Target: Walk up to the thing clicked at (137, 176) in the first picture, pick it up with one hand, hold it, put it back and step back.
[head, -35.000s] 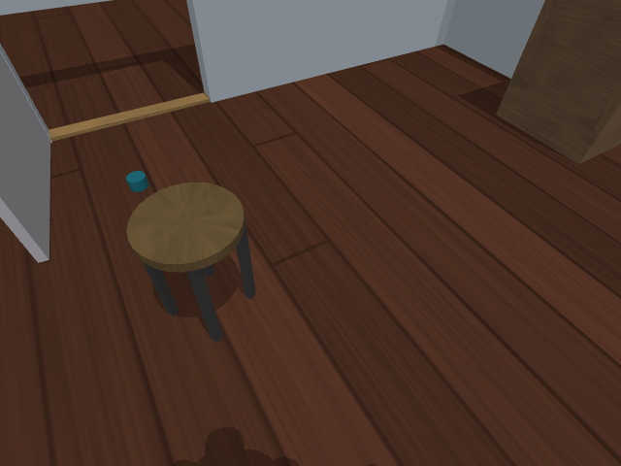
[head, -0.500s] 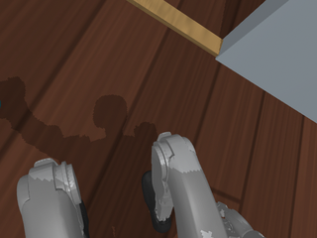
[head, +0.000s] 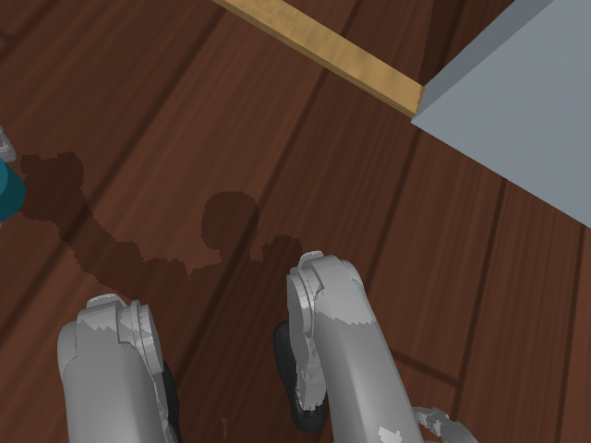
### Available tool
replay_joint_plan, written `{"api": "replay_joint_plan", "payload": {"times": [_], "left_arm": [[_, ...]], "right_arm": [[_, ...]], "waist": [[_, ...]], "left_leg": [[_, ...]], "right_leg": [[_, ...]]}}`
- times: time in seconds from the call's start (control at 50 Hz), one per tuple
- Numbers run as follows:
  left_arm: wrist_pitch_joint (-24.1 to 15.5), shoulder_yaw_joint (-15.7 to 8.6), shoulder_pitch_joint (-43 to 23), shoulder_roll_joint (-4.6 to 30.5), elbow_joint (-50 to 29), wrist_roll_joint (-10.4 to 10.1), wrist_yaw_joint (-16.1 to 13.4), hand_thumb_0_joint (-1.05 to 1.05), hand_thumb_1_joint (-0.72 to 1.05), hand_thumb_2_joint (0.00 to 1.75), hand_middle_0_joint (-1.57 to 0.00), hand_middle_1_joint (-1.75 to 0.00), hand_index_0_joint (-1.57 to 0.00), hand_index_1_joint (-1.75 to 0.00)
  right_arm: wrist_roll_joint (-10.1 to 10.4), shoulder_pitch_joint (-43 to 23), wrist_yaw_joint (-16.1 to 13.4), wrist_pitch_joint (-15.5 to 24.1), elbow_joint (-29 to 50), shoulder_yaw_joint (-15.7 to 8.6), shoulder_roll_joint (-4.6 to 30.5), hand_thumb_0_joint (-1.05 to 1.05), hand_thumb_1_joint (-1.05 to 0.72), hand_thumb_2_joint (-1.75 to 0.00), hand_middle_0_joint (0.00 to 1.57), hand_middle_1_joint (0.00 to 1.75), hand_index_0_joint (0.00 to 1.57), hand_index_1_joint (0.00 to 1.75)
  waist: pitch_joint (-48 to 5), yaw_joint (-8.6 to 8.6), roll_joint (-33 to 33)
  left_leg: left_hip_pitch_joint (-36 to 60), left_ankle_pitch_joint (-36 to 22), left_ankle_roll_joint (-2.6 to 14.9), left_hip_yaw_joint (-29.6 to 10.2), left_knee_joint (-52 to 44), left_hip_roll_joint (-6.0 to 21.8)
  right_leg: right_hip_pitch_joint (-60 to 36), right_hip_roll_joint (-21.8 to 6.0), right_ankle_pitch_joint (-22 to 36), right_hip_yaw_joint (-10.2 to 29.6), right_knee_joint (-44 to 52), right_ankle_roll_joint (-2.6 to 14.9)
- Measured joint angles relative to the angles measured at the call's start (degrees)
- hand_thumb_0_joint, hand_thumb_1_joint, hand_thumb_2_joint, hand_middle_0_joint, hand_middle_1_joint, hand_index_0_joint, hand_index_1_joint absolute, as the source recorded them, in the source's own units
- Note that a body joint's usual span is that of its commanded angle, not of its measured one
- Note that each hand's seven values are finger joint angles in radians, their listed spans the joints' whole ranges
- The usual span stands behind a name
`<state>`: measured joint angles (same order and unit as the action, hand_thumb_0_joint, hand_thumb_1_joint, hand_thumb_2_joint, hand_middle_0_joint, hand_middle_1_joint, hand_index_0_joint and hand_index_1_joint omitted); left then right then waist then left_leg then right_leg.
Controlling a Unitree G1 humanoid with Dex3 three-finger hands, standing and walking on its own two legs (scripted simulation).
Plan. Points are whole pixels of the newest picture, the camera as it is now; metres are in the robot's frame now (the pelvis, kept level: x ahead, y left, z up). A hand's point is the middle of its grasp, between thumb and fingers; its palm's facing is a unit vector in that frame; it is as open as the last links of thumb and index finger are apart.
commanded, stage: lift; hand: left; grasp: from above
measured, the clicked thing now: out of the picture +0.48 +0.32 -0.17
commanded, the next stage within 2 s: hold in 1.48 s
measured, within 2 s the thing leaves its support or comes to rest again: neither
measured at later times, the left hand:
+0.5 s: hand out of the picture +0.41 +0.32 +0.01, palm faces -0.43 -0.11 -0.90, open 10.5 cm
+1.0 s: hand out of the picture +0.34 +0.29 +0.22, palm faces -0.44 -0.13 -0.89, open 10.5 cm
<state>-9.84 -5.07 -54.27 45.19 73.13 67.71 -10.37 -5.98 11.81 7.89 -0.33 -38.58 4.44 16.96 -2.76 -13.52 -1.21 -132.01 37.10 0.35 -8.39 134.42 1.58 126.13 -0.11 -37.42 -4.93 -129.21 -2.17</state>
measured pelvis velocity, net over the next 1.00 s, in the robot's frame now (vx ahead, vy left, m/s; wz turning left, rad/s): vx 0.03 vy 0.01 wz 0.11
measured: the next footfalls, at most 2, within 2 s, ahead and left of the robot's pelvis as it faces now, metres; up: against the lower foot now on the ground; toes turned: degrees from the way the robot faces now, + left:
none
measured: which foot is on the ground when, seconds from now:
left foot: down 0.00-1.00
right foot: down 0.00-1.00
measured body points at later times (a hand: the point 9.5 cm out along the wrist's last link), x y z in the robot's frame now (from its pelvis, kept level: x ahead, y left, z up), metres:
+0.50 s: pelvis +0.00 +0.00 +0.11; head +0.18 +0.06 +0.51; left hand +0.42 +0.32 +0.07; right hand +0.13 -0.26 -0.01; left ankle +0.08 +0.13 -0.31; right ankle +0.11 -0.13 -0.31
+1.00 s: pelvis +0.03 +0.01 +0.30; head +0.12 +0.03 +0.74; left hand +0.36 +0.29 +0.27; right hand +0.16 -0.24 +0.18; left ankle +0.08 +0.13 -0.31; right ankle +0.11 -0.13 -0.31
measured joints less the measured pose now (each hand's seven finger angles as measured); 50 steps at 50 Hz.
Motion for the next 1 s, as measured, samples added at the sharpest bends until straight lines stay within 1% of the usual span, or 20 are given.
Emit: {"api": "replay_joint_plan", "payload": {"times": [0.12, 0.34, 0.42, 0.56, 0.72, 0.82, 1.0], "left_arm": [[0.36, 0.51, 3.88, -2.29, -5.76, -1.69, 2.88, 0.0, -0.12, 0.62, -0.52, -0.72, -0.66, -0.68], [1.38, 3.18, 11.61, -5.88, -16.76, -5.74, 6.46, 0.0, -0.11, 0.62, -0.5, -0.73, -0.64, -0.7], [2.54, 4.17, 14.66, -7.28, -20.87, -7.21, 7.25, 0.0, -0.1, 0.62, -0.49, -0.74, -0.63, -0.7], [5.13, 5.88, 20.18, -9.72, -27.63, -9.38, 8.36, 0.0, -0.09, 0.61, -0.48, -0.74, -0.62, -0.71], [7.82, 8.42, 27.2, -13.16, -32.81, -11.34, 8.63, 0.0, -0.09, 0.61, -0.48, -0.74, -0.62, -0.71], [8.49, 10.01, 30.33, -15.26, -33.0, -11.45, 7.68, 0.0, -0.09, 0.61, -0.48, -0.74, -0.62, -0.71], [8.87, 12.62, 32.59, -18.38, -28.32, -10.91, 5.49, 0.0, -0.09, 0.61, -0.48, -0.74, -0.62, -0.71]], "right_arm": [[1.36, 0.25, -0.71, -1.02, -0.07, -1.94, -0.56, 0.0, -0.92, -0.9, 0.2, 0.3, 0.21, 0.3], [3.64, -1.28, -2.61, -1.94, 1.13, -4.31, -1.04, 0.0, -0.92, -0.9, 0.2, 0.3, 0.21, 0.3], [4.45, -2.08, -3.59, -2.18, 1.61, -4.82, -1.25, 0.0, -0.92, -0.9, 0.2, 0.3, 0.21, 0.3], [5.61, -3.45, -5.65, -2.67, 1.76, -5.32, -1.91, 0.01, -0.91, -0.9, 0.2, 0.3, 0.21, 0.3], [6.77, -3.58, -8.0, -2.57, 0.51, -5.13, -2.72, 0.01, -0.91, -0.9, 0.2, 0.3, 0.21, 0.3], [7.25, -2.57, -9.18, -1.81, -0.49, -5.04, -3.18, 0.01, -0.91, -0.9, 0.2, 0.3, 0.21, 0.3], [7.71, -0.16, -10.55, 0.28, -2.35, -5.53, -3.46, 0.01, -0.9, -0.9, 0.2, 0.3, 0.21, 0.3]], "waist": [[-1.77, 1.74, -0.86], [-5.18, 5.41, -1.44], [-6.0, 6.35, -1.49], [-6.3, 7.4, -1.57], [-6.23, 8.38, -1.74], [-6.17, 8.91, -1.75], [-5.77, 9.6, -1.57]], "left_leg": [[2.3, -0.29, 0.25, 1.11, -3.0, -0.12], [10.2, -0.6, 0.57, 2.6, -10.9, 0.14], [14.56, -0.78, 0.58, 2.98, -14.74, 0.24], [24.62, -1.54, 0.5, 3.59, -23.13, 0.46], [39.61, -3.38, 0.41, 4.84, -35.87, 0.94], [49.6, -4.84, 0.33, 5.68, -44.07, 1.11], [65.47, -7.83, 0.02, 6.93, -57.68, 1.35]], "right_leg": [[-2.05, -0.41, -0.05, 0.76, 2.41, -0.05], [-9.36, -0.66, 0.38, 1.57, 9.84, -0.14], [-13.53, -0.73, 0.68, 1.66, 13.62, -0.13], [-23.27, -0.77, 1.72, 1.73, 21.96, -0.06], [-37.59, -0.55, 4.02, 2.24, 34.53, 0.1], [-47.15, -0.48, 5.65, 2.65, 42.52, 0.2], [-62.39, -0.28, 8.88, 3.29, 55.81, 0.49]]}}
